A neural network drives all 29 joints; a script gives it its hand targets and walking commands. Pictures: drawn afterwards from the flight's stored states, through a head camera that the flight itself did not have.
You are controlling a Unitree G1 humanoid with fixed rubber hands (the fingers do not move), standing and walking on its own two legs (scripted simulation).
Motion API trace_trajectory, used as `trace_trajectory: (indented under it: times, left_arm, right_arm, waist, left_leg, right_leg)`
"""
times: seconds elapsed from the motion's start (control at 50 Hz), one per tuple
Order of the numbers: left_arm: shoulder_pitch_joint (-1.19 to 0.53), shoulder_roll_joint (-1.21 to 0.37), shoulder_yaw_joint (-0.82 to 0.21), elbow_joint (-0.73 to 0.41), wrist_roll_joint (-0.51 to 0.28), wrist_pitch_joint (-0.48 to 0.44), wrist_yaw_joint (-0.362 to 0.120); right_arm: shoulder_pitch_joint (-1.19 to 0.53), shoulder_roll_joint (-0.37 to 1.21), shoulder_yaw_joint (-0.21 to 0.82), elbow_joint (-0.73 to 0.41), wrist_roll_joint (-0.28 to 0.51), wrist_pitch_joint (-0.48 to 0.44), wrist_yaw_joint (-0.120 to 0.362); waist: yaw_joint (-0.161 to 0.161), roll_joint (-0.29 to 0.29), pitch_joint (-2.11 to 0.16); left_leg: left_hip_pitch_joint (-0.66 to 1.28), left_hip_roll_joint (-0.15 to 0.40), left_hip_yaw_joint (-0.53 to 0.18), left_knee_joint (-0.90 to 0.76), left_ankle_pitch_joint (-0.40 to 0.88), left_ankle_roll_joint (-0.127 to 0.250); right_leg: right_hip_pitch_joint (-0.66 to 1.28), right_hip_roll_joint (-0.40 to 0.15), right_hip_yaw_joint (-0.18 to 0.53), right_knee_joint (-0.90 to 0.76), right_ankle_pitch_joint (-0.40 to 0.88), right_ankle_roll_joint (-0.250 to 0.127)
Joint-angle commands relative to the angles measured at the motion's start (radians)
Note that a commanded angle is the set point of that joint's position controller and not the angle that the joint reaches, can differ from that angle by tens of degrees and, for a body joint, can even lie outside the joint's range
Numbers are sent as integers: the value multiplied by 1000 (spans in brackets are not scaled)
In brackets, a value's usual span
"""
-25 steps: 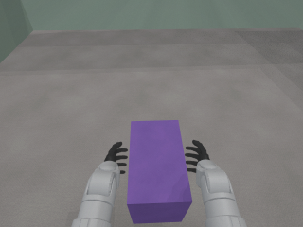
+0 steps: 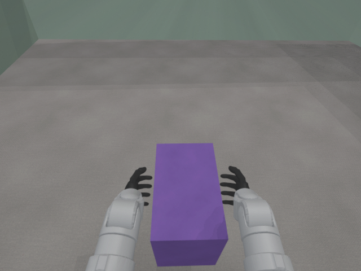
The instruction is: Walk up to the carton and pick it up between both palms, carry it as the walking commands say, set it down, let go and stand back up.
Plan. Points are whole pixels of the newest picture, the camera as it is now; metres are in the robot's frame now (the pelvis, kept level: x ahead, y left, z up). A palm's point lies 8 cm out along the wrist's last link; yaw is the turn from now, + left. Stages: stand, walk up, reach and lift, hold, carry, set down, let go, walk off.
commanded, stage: carry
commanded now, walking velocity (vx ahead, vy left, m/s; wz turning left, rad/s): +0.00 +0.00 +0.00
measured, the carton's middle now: (185, 203) +0.35 -0.01 -0.09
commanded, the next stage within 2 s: none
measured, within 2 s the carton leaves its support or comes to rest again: neither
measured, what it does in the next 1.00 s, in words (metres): stands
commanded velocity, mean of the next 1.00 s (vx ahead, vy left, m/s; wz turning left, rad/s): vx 0.00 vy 0.00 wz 0.00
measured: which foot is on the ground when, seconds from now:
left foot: down 0.00-1.00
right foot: down 0.00-1.00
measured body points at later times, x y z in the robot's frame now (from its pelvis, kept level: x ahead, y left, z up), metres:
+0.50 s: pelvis +0.01 +0.00 +0.00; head -0.01 +0.00 +0.45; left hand +0.32 +0.12 +0.03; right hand +0.32 -0.13 +0.03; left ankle +0.04 +0.12 -0.73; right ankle +0.07 -0.10 -0.73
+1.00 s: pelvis +0.00 +0.01 +0.00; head -0.01 +0.02 +0.45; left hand +0.30 +0.13 +0.02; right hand +0.31 -0.12 +0.02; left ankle +0.04 +0.12 -0.73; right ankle +0.07 -0.10 -0.73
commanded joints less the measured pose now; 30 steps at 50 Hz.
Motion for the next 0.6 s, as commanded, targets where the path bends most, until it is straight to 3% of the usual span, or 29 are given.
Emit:
trace_trajectory:
  times: [0.0,0.02,0.04,0.06,0.08,0.1,0.12,0.14,0.16,0.18,0.2,0.22,0.24,0.26,0.3,0.32,0.34,0.36,0.38,0.4,0.42,0.44,0.46,0.48,0.5,0.52,0.54,0.56,0.58]
  left_arm:
    - [-694,-1135,-561,-234,-340,-131,-270]
    - [-664,-1097,-543,-214,-329,-124,-266]
    - [-721,-1111,-578,-236,-360,-123,-266]
    - [-649,-1130,-557,-164,-330,-120,-271]
    - [-645,-1145,-592,-216,-360,-131,-277]
    - [-713,-1131,-594,-249,-351,-134,-263]
    - [-646,-1127,-596,-238,-342,-128,-267]
    - [-686,-1180,-621,-242,-362,-138,-281]
    - [-640,-1129,-590,-229,-348,-135,-273]
    - [-653,-1131,-587,-206,-346,-130,-265]
    - [-692,-1171,-615,-272,-364,-150,-280]
    - [-675,-1140,-613,-288,-361,-147,-278]
    - [-610,-1149,-611,-252,-362,-136,-276]
    - [-620,-1152,-598,-229,-340,-130,-277]
    - [-631,-1122,-603,-265,-342,-134,-269]
    - [-610,-1144,-619,-279,-370,-132,-272]
    - [-597,-1139,-604,-243,-348,-124,-269]
    - [-608,-1146,-622,-289,-364,-134,-276]
    - [-611,-1123,-601,-274,-345,-142,-274]
    - [-602,-1114,-588,-243,-334,-139,-274]
    - [-572,-1061,-574,-226,-324,-130,-267]
    - [-588,-1106,-576,-227,-331,-133,-268]
    - [-552,-1117,-595,-225,-325,-131,-272]
    - [-549,-1099,-576,-207,-333,-131,-274]
    - [-615,-1135,-607,-223,-347,-138,-283]
    - [-583,-1078,-559,-197,-317,-131,-277]
    - [-574,-1091,-558,-175,-323,-127,-279]
    - [-598,-1094,-548,-169,-319,-132,-276]
    - [-599,-1118,-562,-182,-319,-134,-282]
  right_arm:
    - [-603,1137,554,-119,303,-72,279]
    - [-562,1123,558,-116,302,-66,275]
    - [-537,1124,538,-86,300,-63,273]
    - [-618,1101,553,-156,299,-81,274]
    - [-591,1107,570,-173,316,-88,278]
    - [-593,1113,538,-135,311,-82,280]
    - [-605,1133,566,-153,330,-83,285]
    - [-586,1143,555,-127,314,-93,294]
    - [-526,1139,569,-100,328,-84,289]
    - [-550,1116,556,-120,307,-85,283]
    - [-569,1160,573,-149,299,-98,285]
    - [-560,1155,600,-168,316,-93,282]
    - [-493,1130,577,-162,297,-90,277]
    - [-584,1111,579,-197,300,-95,283]
    - [-579,1099,576,-204,326,-98,285]
    - [-571,1124,612,-217,352,-96,283]
    - [-524,1117,574,-164,325,-88,286]
    - [-511,1141,601,-182,322,-85,284]
    - [-535,1128,602,-160,323,-91,288]
    - [-538,1132,601,-144,324,-87,291]
    - [-485,1097,574,-110,300,-80,278]
    - [-555,1104,594,-164,317,-88,282]
    - [-457,1105,572,-122,291,-84,284]
    - [-501,1099,586,-143,301,-83,281]
    - [-521,1108,578,-140,294,-91,291]
    - [-525,1100,572,-104,294,-77,285]
    - [-568,1093,597,-161,311,-89,283]
    - [-595,1086,589,-146,310,-92,286]
    - [-571,1106,574,-133,293,-93,285]
  waist:
    - [3,-27,-286]
    - [6,-6,-320]
    - [2,-28,-284]
    - [7,-4,-330]
    - [5,0,-334]
    - [8,128,-349]
    - [17,116,-406]
    - [11,66,-413]
    - [18,60,-376]
    - [10,24,-414]
    - [4,-40,-435]
    - [3,-72,-416]
    - [5,-18,-414]
    - [5,24,-424]
    - [10,81,-457]
    - [12,26,-442]
    - [8,62,-446]
    - [8,-54,-439]
    - [4,9,-418]
    - [8,-19,-388]
    - [7,8,-429]
    - [4,-1,-425]
    - [6,30,-442]
    - [8,-14,-428]
    - [5,-9,-389]
    - [7,-37,-372]
    - [7,-39,-385]
    - [6,-12,-369]
    - [5,-32,-337]
  left_leg:
    - [61,112,-105,-82,-63,32]
    - [30,100,-103,-65,-64,34]
    - [36,91,-114,-85,-105,34]
    - [48,104,-124,-94,-110,45]
    - [55,119,-133,-126,-75,45]
    - [85,115,-134,-131,-78,46]
    - [72,154,-185,-145,-70,60]
    - [80,169,-158,-111,73,50]
    - [43,138,-120,-87,50,35]
    - [85,121,-88,-73,73,30]
    - [71,124,-88,-36,90,26]
    - [59,107,-96,-49,40,28]
    - [90,111,-81,-33,97,24]
    - [76,115,-78,-47,102,18]
    - [146,162,-116,-30,290,33]
    - [113,159,-97,-41,223,24]
    - [110,152,-91,-43,181,18]
    - [90,136,-105,-52,177,25]
    - [88,135,-95,-40,189,22]
    - [74,123,-77,-35,165,8]
    - [96,120,-61,1,119,17]
    - [111,122,-85,-33,127,17]
    - [106,130,-77,-18,205,16]
    - [111,129,-88,-18,204,25]
    - [105,139,-83,-31,248,12]
    - [65,130,-95,-27,139,25]
    - [58,124,-105,-32,112,36]
    - [96,108,-88,-34,30,26]
    - [69,105,-78,-53,7,19]
  right_leg:
    - [71,-135,187,-153,-252,-35]
    - [111,-155,206,-168,-268,-35]
    - [63,-147,198,-180,-341,-42]
    - [86,-129,172,-148,-313,-40]
    - [112,-111,145,-94,-259,-28]
    - [68,-102,149,-73,-233,-47]
    - [136,-80,105,-26,-197,-45]
    - [185,-109,109,-46,-129,-37]
    - [168,-142,165,-94,-118,-33]
    - [159,-144,152,-91,-79,-30]
    - [202,-176,181,-104,11,-45]
    - [201,-175,176,-110,-4,-36]
    - [180,-175,166,-88,120,-42]
    - [200,-185,174,-76,114,-43]
    - [184,-127,91,-15,150,-35]
    - [234,-154,115,-26,154,-38]
    - [220,-164,134,-50,124,-41]
    - [215,-159,121,-43,96,-37]
    - [207,-170,134,-33,159,-30]
    - [202,-172,131,-52,147,-38]
    - [197,-184,148,-80,179,-37]
    - [203,-176,133,-52,158,-37]
    - [209,-186,137,-38,224,-40]
    - [194,-180,141,-33,227,-40]
    - [191,-171,110,-5,272,-31]
    - [181,-158,133,-46,142,-25]
    - [184,-171,137,-61,76,-22]
    - [119,-184,180,-102,12,-29]
    - [111,-170,163,-118,-93,-20]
